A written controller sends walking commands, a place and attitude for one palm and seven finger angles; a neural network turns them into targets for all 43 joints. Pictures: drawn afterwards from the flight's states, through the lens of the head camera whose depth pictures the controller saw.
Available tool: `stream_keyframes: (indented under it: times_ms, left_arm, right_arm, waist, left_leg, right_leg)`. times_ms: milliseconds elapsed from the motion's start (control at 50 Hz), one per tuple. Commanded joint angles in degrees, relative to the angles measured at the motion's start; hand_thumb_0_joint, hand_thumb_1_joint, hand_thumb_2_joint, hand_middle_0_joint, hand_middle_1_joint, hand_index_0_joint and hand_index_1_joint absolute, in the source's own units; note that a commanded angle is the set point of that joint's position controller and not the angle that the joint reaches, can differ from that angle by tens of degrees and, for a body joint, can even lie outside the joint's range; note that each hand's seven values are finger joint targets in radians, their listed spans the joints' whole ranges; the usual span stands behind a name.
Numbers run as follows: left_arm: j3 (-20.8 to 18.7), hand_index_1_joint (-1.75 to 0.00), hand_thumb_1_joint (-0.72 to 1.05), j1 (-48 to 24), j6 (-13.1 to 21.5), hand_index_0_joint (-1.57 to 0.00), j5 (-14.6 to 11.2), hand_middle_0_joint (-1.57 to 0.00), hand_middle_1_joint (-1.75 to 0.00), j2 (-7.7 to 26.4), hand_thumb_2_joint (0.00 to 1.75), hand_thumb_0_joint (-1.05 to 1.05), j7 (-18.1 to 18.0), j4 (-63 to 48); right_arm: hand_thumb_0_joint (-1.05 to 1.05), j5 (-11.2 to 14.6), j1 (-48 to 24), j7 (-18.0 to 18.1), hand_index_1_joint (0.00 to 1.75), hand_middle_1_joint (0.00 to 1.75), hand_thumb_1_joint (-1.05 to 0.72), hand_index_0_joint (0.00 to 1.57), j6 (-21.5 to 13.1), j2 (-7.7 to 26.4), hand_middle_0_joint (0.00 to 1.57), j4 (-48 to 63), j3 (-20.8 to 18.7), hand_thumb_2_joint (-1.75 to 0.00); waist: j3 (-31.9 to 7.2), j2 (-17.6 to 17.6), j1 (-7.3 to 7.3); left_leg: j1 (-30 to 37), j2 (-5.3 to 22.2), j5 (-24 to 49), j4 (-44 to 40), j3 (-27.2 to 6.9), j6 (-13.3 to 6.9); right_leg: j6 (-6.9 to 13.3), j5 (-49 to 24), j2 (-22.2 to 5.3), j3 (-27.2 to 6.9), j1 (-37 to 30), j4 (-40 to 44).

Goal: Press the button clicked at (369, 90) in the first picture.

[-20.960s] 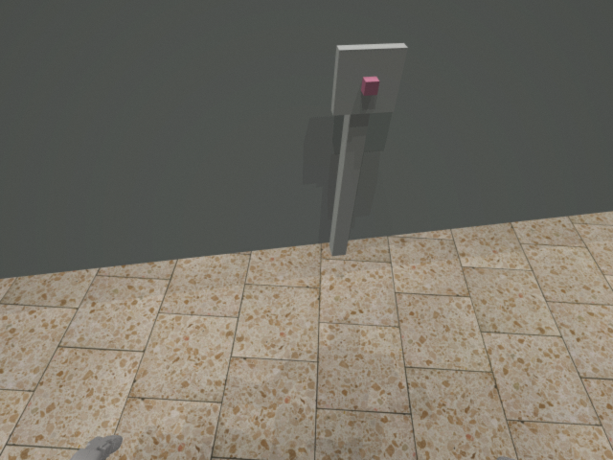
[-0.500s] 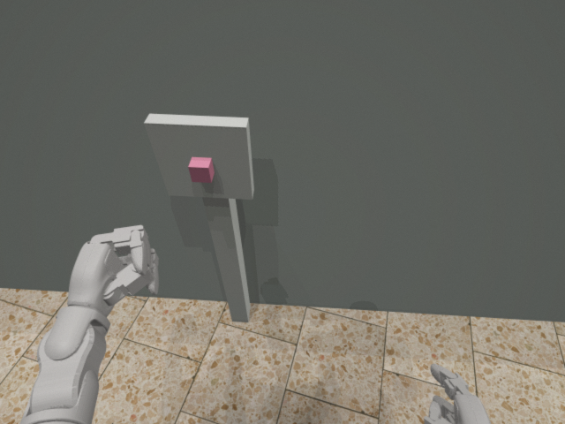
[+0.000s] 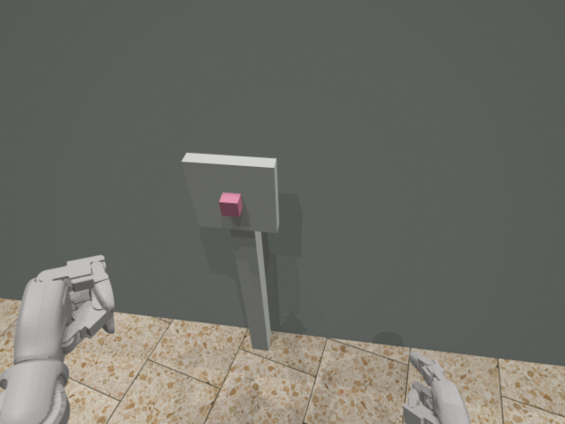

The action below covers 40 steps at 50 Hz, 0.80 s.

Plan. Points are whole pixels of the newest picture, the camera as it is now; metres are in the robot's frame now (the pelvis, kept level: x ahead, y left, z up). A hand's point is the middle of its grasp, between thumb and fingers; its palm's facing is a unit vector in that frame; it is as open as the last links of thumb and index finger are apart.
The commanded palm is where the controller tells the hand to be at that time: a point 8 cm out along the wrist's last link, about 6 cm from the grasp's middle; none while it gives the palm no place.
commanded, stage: draw the hand back to the body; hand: left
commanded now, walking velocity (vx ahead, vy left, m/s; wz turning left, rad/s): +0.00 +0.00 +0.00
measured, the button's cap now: (231, 203) +0.52 +0.17 +0.01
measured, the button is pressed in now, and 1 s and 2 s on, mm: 0 0 0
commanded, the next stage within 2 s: step back with the hand held close in 0.46 s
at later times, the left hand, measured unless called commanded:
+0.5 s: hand (78, 333) +0.16 +0.23 +0.16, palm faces +0.41 -0.83 -0.37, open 3.1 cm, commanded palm +0.11 +0.27 +0.18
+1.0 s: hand (64, 338) +0.15 +0.24 +0.16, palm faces +0.29 -0.81 -0.51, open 3.1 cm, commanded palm +0.09 +0.28 +0.18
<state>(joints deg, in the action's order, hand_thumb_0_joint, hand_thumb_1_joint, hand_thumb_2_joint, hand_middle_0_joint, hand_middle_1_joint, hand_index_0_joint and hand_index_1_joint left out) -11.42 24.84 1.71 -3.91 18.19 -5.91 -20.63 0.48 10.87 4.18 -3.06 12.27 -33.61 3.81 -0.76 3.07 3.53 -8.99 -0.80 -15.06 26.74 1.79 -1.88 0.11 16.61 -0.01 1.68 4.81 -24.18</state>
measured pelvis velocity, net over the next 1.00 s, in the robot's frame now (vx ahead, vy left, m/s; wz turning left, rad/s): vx -0.04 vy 0.01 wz -0.02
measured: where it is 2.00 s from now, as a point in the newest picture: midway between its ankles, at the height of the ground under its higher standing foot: outside the picture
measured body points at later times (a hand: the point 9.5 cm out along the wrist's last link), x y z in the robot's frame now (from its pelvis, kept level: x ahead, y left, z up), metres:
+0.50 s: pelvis -0.02 -0.01 +0.00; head -0.04 -0.03 +0.45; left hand +0.13 +0.27 +0.18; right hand +0.18 -0.23 -0.08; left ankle +0.00 +0.10 -0.74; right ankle -0.04 -0.12 -0.74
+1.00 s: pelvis -0.04 +0.01 +0.00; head -0.02 +0.01 +0.45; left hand +0.13 +0.28 +0.18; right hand +0.12 -0.24 -0.08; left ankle +0.00 +0.10 -0.74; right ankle -0.04 -0.12 -0.74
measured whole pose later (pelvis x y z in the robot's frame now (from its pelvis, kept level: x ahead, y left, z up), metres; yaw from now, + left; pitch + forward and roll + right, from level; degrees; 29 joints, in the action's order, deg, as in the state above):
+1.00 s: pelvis -0.04 +0.01 +0.00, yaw -1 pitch +1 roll -1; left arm -20.7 36.8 9.5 -2.9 24.1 -6.8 -33.3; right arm 0.5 10.9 4.3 1.1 13.2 -31.8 -0.7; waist 1.6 1.1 0.0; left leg -16.9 -0.3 -10.8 27.0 2.8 -2.5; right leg -0.5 12.3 0.3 0.8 13.4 -25.1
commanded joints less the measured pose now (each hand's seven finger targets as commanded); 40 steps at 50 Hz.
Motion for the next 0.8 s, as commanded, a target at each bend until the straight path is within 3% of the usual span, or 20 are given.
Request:
stream_keyframes:
  times_ms: [0,60,100,120,160,240,320,380,460,520,540,560,580,600,620,700,720,780]
  left_arm:
    - [-7.9,-1.5,0.9,-1.8,3.9,-1.3,-0.2,-1.3,-1.5,9.2,0.9,0.0,-0.8,-15.6]
    - [-9.4,-1.5,0.9,-0.5,4.5,-1.3,-0.2,-1.3,-1.5,10.2,0.9,0.0,-1.0,-18.5]
    - [-11.0,-1.5,0.9,0.9,5.1,-1.3,-0.2,-1.3,-1.5,11.1,0.9,0.0,-1.1,-20.7]
    - [-12.4,-1.5,0.9,2.3,5.2,-1.3,-0.2,-1.3,-1.5,12.0,0.9,0.0,-1.2,-20.7]
    - [-12.4,-1.5,0.9,3.6,5.6,-1.3,-0.5,-1.3,-1.5,11.3,0.9,0.0,-1.1,-22.1]
    - [-9.2,-1.5,0.9,3.1,5.2,-1.3,-0.1,-1.3,-1.5,7.5,0.9,0.0,-0.7,-17.0]
    - [-10.6,-1.5,0.9,1.5,5.6,-1.3,0.1,-1.3,-1.5,9.3,0.9,0.0,-1.0,-16.9]
    - [-11.3,-1.5,0.9,0.4,6.6,-1.3,0.1,-1.3,-1.5,10.2,0.9,0.0,-1.4,-19.3]
    - [-11.1,-1.5,0.9,0.9,7.1,-1.3,0.2,-1.3,-1.5,10.2,0.9,0.0,-1.6,-20.9]
    - [-11.3,-1.5,0.9,2.1,6.9,-1.3,0.2,-1.3,-1.5,10.1,0.9,0.0,-1.6,-19.2]
    - [-10.7,-1.5,0.9,2.4,6.9,-1.3,0.0,-1.3,-1.5,9.1,0.9,0.0,-1.4,-18.5]
    - [-9.3,-1.5,0.9,0.0,6.7,-1.3,0.2,-1.3,-1.5,8.1,0.9,0.0,-1.4,-16.3]
    - [-17.0,-1.5,0.9,-5.6,8.9,-1.3,0.5,-1.3,-1.5,15.3,0.9,0.0,-1.7,-21.0]
    - [-14.2,-1.5,0.9,0.4,9.1,-1.3,0.6,-1.3,-1.5,11.2,0.9,0.0,-1.3,-15.4]
    - [-13.8,-1.5,0.9,0.7,9.2,-1.3,0.8,-1.3,-1.5,11.3,0.9,0.0,-1.2,-15.6]
    - [-11.7,-1.5,0.9,6.8,10.0,-1.3,1.0,-1.3,-1.5,9.0,0.9,0.0,-1.0,-16.1]
    - [-12.4,-1.5,0.9,6.9,10.4,-1.3,1.1,-1.3,-1.5,10.1,0.9,0.0,-1.1,-18.2]
    - [-14.6,-1.5,0.9,9.2,10.9,-1.3,0.8,-1.3,-1.5,12.3,0.9,0.0,-1.6,-21.5]
  right_arm:
    - [0.0,-0.3,-7.3,0.2,0.3,0.3,-0.9,0.2,-3.0,6.4,0.2,9.3,-3.2,-0.9]
    - [0.0,-0.3,-7.6,0.3,0.3,0.3,-0.9,0.2,-3.4,6.2,0.2,9.4,-3.1,-0.9]
    - [0.0,-0.3,-7.6,0.3,0.3,0.3,-0.9,0.2,-4.0,6.1,0.2,9.4,-3.4,-0.9]
    - [0.0,-0.4,-7.8,0.4,0.3,0.3,-0.9,0.2,-4.3,6.1,0.2,9.2,-3.5,-0.9]
    - [0.0,-0.2,-7.8,0.5,0.3,0.3,-0.9,0.2,-4.5,5.9,0.2,9.4,-3.5,-0.9]
    - [0.0,-0.3,-7.0,0.4,0.3,0.3,-0.9,0.2,-4.4,6.4,0.2,8.3,-3.9,-0.9]
    - [0.0,-0.4,-7.6,1.0,0.3,0.3,-0.9,0.2,-4.5,6.6,0.2,8.3,-4.2,-0.9]
    - [0.0,-0.7,-7.8,1.3,0.3,0.3,-0.9,0.2,-5.2,6.2,0.2,8.5,-4.0,-0.9]
    - [0.0,-0.6,-8.1,1.3,0.3,0.3,-0.9,0.2,-6.3,5.9,0.2,8.0,-3.8,-0.9]
    - [0.0,-0.7,-8.0,1.4,0.3,0.3,-0.9,0.2,-6.7,6.0,0.2,7.6,-4.0,-0.9]
    - [0.0,-0.6,-8.0,1.4,0.3,0.3,-0.9,0.2,-6.6,5.8,0.2,7.6,-4.0,-0.9]
    - [0.0,-0.7,-7.8,1.3,0.3,0.3,-0.9,0.2,-6.3,6.1,0.2,7.0,-3.9,-0.9]
    - [0.0,-0.4,-6.8,0.8,0.3,0.3,-0.9,0.2,-4.6,8.0,0.2,9.4,-4.6,-0.9]
    - [0.0,-0.6,-6.8,0.7,0.3,0.3,-0.9,0.2,-3.6,7.0,0.2,8.2,-4.7,-0.9]
    - [0.0,-0.7,-7.5,0.6,0.3,0.3,-0.9,0.2,-3.0,7.3,0.2,8.4,-4.9,-0.9]
    - [0.0,-0.6,-6.4,0.0,0.3,0.3,-0.9,0.2,-0.9,7.7,0.2,9.1,-5.6,-0.9]
    - [0.0,-0.6,-6.9,0.1,0.3,0.3,-0.9,0.2,-0.6,7.9,0.2,9.5,-5.8,-0.9]
    - [0.0,-0.3,-6.5,0.4,0.3,0.3,-0.9,0.2,0.3,7.6,0.2,10.8,-6.2,-0.9]
  waist:
    - [-5.5,0.0,-0.23]
    - [-4.1,0.7,0.0]
    - [-5.3,1.8,0.32]
    - [-4.5,0.3,0.66]
    - [-3.7,0.0,0.5]
    - [1.6,-0.4,-0.63]
    - [1.2,-2.0,-0.01]
    - [-1.4,0.1,0.4]
    - [-1.2,3.0,0.4]
    - [0.5,0.1,0.38]
    - [1.2,0.8,0.21]
    - [2.9,-0.8,-0.42]
    - [6.0,-1.2,-2.4]
    - [5.1,-3.9,-2.69]
    - [5.9,-4.0,-2.52]
    - [-0.7,-2.1,-3.09]
    - [-2.7,-0.5,-2.99]
    - [-8.2,-1.2,-2.86]
  left_leg:
    - [5.5,2.3,20.2,-3.8,-2.3,0.6]
    - [5.1,2.2,18.6,-4.2,-2.4,0.7]
    - [5.7,2.1,18.7,-4.0,-2.2,0.7]
    - [5.3,2.1,18.3,-3.8,-2.0,0.6]
    - [5.1,2.1,17.2,-3.9,-1.9,0.6]
    - [4.3,2.3,12.5,-5.1,-1.7,0.6]
    - [4.4,2.1,9.6,-5.6,-1.8,0.1]
    - [5.1,1.7,8.7,-5.4,-1.8,0.0]
    - [5.2,1.5,9.0,-5.2,-1.6,0.3]
    - [5.0,1.6,8.7,-5.5,-1.5,0.4]
    - [5.0,1.7,8.5,-5.5,-1.3,0.2]
    - [4.3,1.7,7.2,-6.0,-1.5,0.3]
    - [-0.3,2.5,2.9,-3.9,-2.8,-0.9]
    - [0.3,2.2,2.8,-2.4,-3.0,-0.9]
    - [0.7,2.1,3.0,-1.9,-3.0,-0.8]
    - [0.7,3.3,9.0,-3.0,-2.7,-0.6]
    - [1.0,3.5,11.8,-3.4,-2.6,-0.6]
    - [1.2,4.4,19.0,-3.5,-3.2,-0.7]
  right_leg:
    - [1.1,-18.3,0.1,0.2,0.6,3.1]
    - [1.1,-17.2,0.2,0.2,0.7,3.7]
    - [1.1,-17.5,0.1,0.0,0.3,3.7]
    - [1.1,-17.8,0.4,0.0,0.5,4.5]
    - [1.0,-17.0,0.3,0.0,0.9,4.4]
    - [0.8,-12.2,0.3,-0.1,4.0,5.9]
    - [0.8,-9.3,0.3,-0.5,3.9,6.8]
    - [0.9,-8.6,-0.1,-0.9,2.7,6.8]
    - [1.1,-9.1,-0.1,-1.3,2.7,7.3]
    - [0.9,-8.5,0.3,-1.2,3.5,8.4]
    - [0.9,-8.4,0.1,-1.2,3.7,8.0]
    - [0.8,-6.7,0.2,-1.1,4.6,8.4]
    - [0.5,-5.5,-2.6,-7.2,10.6,12.1]
    - [0.6,-3.8,-3.8,-7.7,11.6,13.2]
    - [0.6,-3.3,-4.2,-8.0,13.0,14.2]
    - [0.2,-10.2,-4.1,-5.0,9.3,9.5]
    - [-0.1,-13.5,-3.8,-4.0,7.9,7.9]
    - [-0.6,-18.7,-2.7,-2.4,4.4,3.6]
